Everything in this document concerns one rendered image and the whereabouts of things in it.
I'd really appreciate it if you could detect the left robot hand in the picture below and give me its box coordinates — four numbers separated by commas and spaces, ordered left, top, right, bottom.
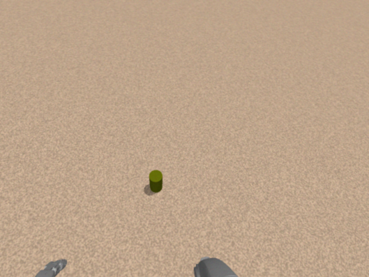
35, 259, 67, 277

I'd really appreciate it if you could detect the can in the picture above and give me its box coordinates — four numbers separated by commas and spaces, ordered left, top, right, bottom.
149, 170, 163, 193

